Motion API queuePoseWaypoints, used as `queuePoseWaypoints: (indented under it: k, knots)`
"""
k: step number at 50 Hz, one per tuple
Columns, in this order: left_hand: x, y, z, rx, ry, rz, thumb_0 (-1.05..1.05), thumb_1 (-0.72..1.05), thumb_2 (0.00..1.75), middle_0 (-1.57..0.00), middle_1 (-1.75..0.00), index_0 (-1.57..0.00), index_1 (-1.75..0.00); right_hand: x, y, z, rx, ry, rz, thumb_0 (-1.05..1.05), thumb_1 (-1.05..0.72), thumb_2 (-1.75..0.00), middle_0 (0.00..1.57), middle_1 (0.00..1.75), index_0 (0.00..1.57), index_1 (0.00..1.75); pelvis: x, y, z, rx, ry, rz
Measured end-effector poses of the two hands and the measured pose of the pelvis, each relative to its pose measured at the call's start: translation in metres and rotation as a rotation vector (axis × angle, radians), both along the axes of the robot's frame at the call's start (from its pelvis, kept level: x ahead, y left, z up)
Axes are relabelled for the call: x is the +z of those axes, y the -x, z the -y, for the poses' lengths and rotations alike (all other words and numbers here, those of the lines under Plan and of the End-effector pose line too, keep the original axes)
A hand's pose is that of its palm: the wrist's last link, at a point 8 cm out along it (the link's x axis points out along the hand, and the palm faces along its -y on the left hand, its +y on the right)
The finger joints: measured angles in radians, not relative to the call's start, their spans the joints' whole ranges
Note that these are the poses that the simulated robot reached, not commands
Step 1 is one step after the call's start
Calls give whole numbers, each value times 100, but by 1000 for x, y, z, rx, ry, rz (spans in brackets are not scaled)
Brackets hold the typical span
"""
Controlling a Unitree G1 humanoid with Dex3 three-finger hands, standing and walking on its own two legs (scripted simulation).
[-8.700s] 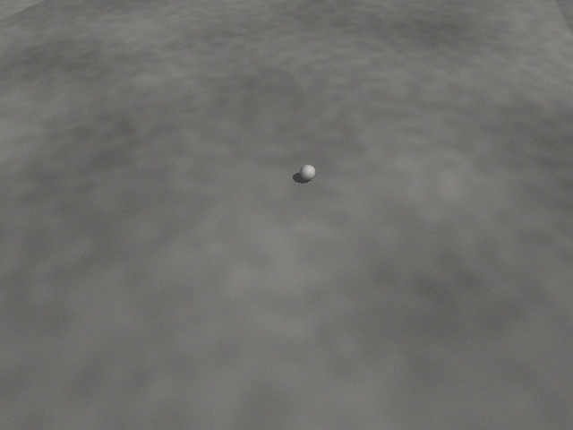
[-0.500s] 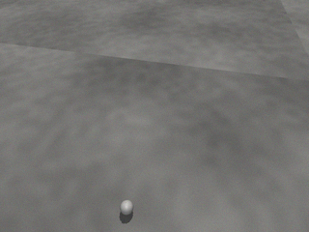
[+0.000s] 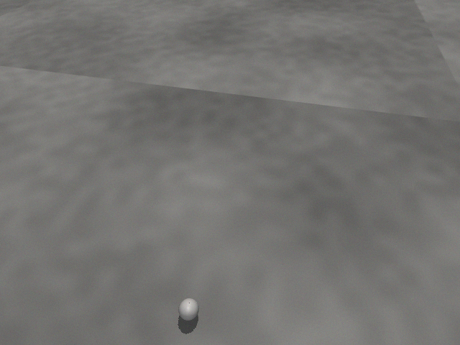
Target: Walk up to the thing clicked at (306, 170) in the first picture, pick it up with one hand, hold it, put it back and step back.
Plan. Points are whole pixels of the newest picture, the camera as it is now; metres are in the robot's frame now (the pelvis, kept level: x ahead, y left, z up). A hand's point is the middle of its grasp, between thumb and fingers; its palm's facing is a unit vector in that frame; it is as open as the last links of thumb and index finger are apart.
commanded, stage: stand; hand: left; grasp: from above
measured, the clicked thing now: (188, 309) +0.42 +0.22 -0.74
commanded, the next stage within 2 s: rise first in 0.60 s
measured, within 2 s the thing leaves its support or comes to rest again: neither
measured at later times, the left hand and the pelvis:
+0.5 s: hand out of the picture +0.07 +0.26 -0.16, palm faces -0.03 -0.93 -0.35, open 7.4 cm; pelvis +0.00 +0.00 +0.00, yaw +0 degrees
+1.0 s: hand out of the picture +0.15 +0.25 -0.17, palm faces -0.05 -0.93 -0.37, open 10.1 cm; pelvis -0.01 +0.01 -0.02, yaw -1 degrees
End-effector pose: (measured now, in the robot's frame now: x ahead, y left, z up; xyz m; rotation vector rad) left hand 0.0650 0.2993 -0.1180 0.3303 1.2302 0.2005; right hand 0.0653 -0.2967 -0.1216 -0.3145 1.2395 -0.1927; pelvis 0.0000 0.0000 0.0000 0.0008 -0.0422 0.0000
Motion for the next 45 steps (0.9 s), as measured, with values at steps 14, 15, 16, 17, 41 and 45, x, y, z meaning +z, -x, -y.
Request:
queuePoseWaypoints:
  k: [14,15,16,17,41,45]
  knots:
    - [0,3,0,-2,0,-9,0,90,90,-20,-30,-20,-30,-1,2,0,-4,-1,-4,1,-90,-89,20,30,20,30,0,0,0,-3,0,-1]
    - [0,3,0,-2,0,-9,0,90,90,-20,-30,-20,-30,-1,2,0,-4,-1,-4,1,-90,-89,20,30,20,30,0,0,0,-3,0,-1]
    - [0,3,0,-3,0,-9,0,90,90,-20,-30,-20,-30,-1,2,0,-4,-1,-4,1,-90,-89,20,30,20,30,0,0,0,-3,0,-2]
    - [0,3,0,-4,-1,-9,0,90,90,-20,-30,-20,-30,-1,2,0,-4,-1,-4,1,-90,-89,20,30,20,30,0,0,0,-3,0,-1]
    - [-1,-34,4,18,14,104,0,80,93,-19,-40,-18,-41,0,-9,-14,-15,-12,120,1,-92,-90,20,30,20,30,-6,8,-3,3,2,-52]
    - [-10,-65,3,-27,16,123,0,60,93,-15,-60,-15,-60,-4,-11,-29,-18,-34,166,1,-93,-90,20,30,20,30,-14,14,-3,-8,0,-112]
